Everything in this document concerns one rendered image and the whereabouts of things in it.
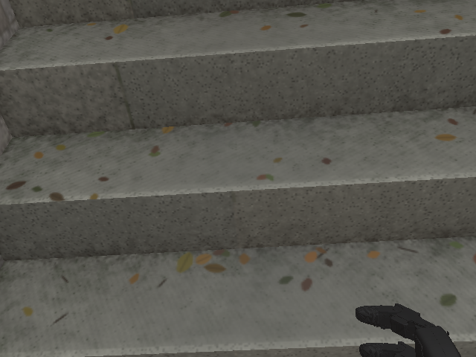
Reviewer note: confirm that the right robot hand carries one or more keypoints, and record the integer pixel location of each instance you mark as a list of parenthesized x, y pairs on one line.
[(430, 340)]

